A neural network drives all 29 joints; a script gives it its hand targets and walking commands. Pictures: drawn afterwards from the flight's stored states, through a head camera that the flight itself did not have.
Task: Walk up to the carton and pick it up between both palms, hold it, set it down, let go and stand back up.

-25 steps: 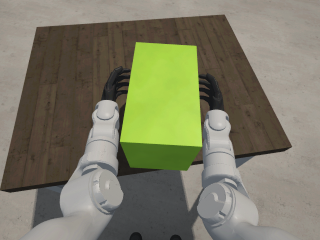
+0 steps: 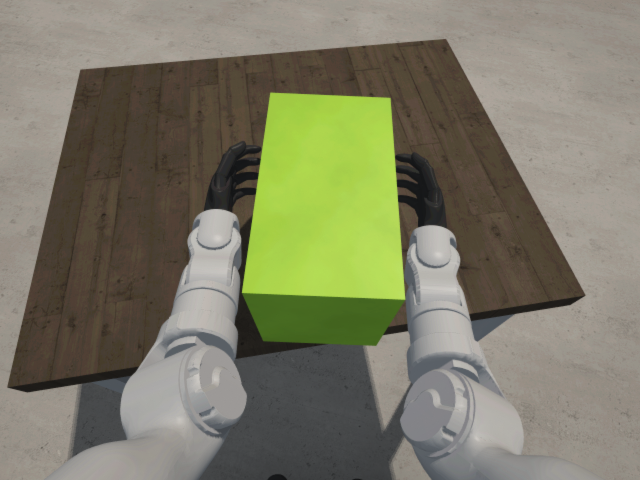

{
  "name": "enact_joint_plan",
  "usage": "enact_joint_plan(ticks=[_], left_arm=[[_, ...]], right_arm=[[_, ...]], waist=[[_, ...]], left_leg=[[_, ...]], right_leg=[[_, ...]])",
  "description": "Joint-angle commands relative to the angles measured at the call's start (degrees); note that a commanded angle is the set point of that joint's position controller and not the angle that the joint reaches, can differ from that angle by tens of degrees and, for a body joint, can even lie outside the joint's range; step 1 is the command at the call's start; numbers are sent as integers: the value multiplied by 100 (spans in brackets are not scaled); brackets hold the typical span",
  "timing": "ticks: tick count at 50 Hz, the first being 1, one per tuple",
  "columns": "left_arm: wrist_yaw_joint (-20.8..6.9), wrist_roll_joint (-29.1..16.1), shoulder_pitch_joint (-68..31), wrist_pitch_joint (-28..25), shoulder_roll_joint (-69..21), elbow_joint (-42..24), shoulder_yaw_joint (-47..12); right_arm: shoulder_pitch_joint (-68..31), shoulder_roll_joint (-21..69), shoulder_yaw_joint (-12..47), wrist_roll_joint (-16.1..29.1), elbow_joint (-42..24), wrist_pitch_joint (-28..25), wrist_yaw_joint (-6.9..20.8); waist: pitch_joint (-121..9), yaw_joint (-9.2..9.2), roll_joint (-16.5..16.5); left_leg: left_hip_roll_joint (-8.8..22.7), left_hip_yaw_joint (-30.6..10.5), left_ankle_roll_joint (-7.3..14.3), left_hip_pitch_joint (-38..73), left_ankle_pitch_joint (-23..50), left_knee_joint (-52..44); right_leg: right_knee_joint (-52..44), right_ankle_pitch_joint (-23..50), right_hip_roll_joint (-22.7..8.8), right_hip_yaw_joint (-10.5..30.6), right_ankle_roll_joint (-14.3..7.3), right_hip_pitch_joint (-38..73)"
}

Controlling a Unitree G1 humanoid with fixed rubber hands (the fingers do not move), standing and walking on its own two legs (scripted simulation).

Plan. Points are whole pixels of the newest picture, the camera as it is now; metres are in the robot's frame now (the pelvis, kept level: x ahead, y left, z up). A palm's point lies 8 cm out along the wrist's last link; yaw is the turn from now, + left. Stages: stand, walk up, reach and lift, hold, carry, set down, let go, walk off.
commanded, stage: reach and lift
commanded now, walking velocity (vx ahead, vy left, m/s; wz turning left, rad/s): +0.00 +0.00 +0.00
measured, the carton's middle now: (324, 223) +0.45 -0.02 -0.01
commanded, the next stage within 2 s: none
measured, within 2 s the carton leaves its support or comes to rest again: leaves its support in 0.34 s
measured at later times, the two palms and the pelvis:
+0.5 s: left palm (208, 227) +0.39 +0.12 +0.08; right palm (431, 239) +0.37 -0.14 +0.07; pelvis -0.03 +0.00 +0.00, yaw +1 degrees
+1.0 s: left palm (196, 224) +0.39 +0.12 +0.10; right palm (432, 222) +0.37 -0.14 +0.10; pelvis -0.02 -0.01 +0.00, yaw +3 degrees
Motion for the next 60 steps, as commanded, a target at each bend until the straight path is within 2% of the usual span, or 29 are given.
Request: enact_joint_plan(ticks=[1, 10, 15, 20, 24, 25, 27, 30, 36, 40, 44, 45, 46, 47, 48, 50, 52, 56, 60], left_arm=[[-257, -20, -2188, -34, -2340, 254, -1144], [-203, -266, -2350, -99, -2622, 77, -1603], [-180, -406, -2470, -108, -2728, -34, -1816], [-204, -514, -2517, -14, -2660, -62, -1852], [-284, -557, -2488, 197, -2455, -94, -1729], [-337, -746, -2377, 257, -2479, -38, -1734], [-414, -883, -2546, 362, -2276, -59, -1736], [-483, -995, -2749, 521, -2072, -123, -1745], [-586, -979, -2839, 933, -1840, -192, -1634], [-599, -1067, -2919, 1106, -1875, -395, -1729], [-588, -1172, -2940, 1120, -2057, -526, -1952], [-563, -817, -2283, 833, -2457, -1257, -2057], [-555, -817, -2122, 684, -2534, -1199, -2124], [-535, -925, -2288, 580, -2493, -1099, -2211], [-528, -1011, -2271, 561, -2529, -971, -2293], [-537, -1104, -1941, 644, -2529, -999, -2507], [-533, -1238, -1780, 727, -2641, -1270, -2829], [-436, -1558, -1732, 836, -3005, -1892, -3567], [-366, -1810, -1590, 1178, -3215, -2487, -4205]], right_arm=[[-2363, 2425, 1724, 39, 274, -451, 266], [-2536, 2413, 1995, 253, 303, -537, 196], [-2712, 2375, 2121, 370, 270, -542, 184], [-2847, 2295, 2184, 480, 228, -391, 202], [-2850, 2190, 2136, 554, 140, -116, 227], [-2960, 1969, 2012, 505, 56, -20, 263], [-3088, 1844, 1904, 474, -29, 140, 339], [-3251, 1766, 1776, 465, -34, 369, 423], [-3266, 1659, 1572, 501, 132, 828, 469], [-3329, 1710, 1649, 631, 50, 968, 438], [-3335, 1862, 2018, 863, 62, 968, 341], [-1845, 2419, 2654, 1212, -46, 595, 170], [-2040, 2598, 2884, 1299, -130, 383, 54], [-2115, 2668, 3073, 1368, -47, 343, -33], [-2129, 2671, 3245, 1461, 11, 360, -82], [-1944, 2516, 3548, 1730, 56, 378, -126], [-1936, 2435, 3877, 1993, -144, 310, -171], [-2212, 2423, 4632, 2490, -750, 211, -210], [-2275, 2296, 5165, 3047, -1149, 450, -271]], waist=[[-3290, 44, -23], [-3617, -135, 103], [-3681, -177, 146], [-3388, -125, 102], [-2841, -37, 37], [-2727, -32, -36], [-2593, -48, -130], [-2451, -78, -105], [-2138, -108, 81], [-2279, -138, 117], [-2634, -174, 93], [-3255, -342, 143], [-3503, -256, 261], [-3453, -308, 79], [-3190, -272, -15], [-2657, -229, -144], [-2598, -192, -214], [-2945, -100, -267], [-2611, 21, -220]], left_leg=[[23, -185, 64, 658, 1990, 272], [30, -240, -120, 1099, 2225, 418], [42, -284, -204, 1368, 2116, 440], [45, -308, -205, 1519, 1524, 351], [32, -253, -175, 1543, 783, 241], [146, -278, -93, 1326, 576, 73], [165, -235, -59, 1185, 134, -11], [137, -179, -33, 1033, -368, -61], [79, -157, -6, 823, -734, -59], [72, -171, 6, 767, -480, 34], [56, -187, 32, 803, 55, 174], [-257, -17, 44, 1130, 1649, 480], [-235, -120, 169, 625, 1780, 346], [-227, -119, 213, 485, 1866, 335], [-198, -161, 245, 455, 1773, 285], [-164, -203, 197, 694, 1562, 260], [-119, -236, 113, 970, 1652, 308], [-53, -265, 2, 1474, 2150, 489], [-13, -320, -67, 2022, 1925, 546]], right_leg=[[1058, 3972, -69, 256, 291, 2529], [925, 3813, -3, 193, 217, 2381], [827, 3507, 24, 147, 198, 2274], [726, 2900, 22, 105, 208, 2181], [614, 2039, 8, 53, 219, 2021], [665, 1705, 0, 24, 202, 1966], [650, 1265, -31, -11, 227, 1920], [684, 903, -75, -47, 271, 1956], [784, 679, -146, -37, 332, 2143], [893, 950, -121, -34, 354, 2366], [1046, 1637, -85, 9, 373, 2738], [1094, 3870, -47, 269, 231, 3778], [1360, 4613, -138, 297, 274, 4100], [1447, 5017, -162, 307, 357, 4107], [1446, 5068, -182, 287, 424, 3969], [1345, 4684, -90, 294, 407, 3922], [1216, 4327, 2, 302, 340, 3779], [1080, 4057, 82, 289, 277, 3586], [899, 3208, 119, 254, 228, 3222]])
